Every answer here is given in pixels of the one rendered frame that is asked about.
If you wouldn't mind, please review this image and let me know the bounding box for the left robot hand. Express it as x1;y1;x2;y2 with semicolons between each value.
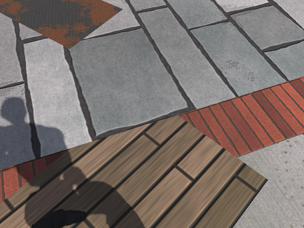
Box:
31;209;86;228

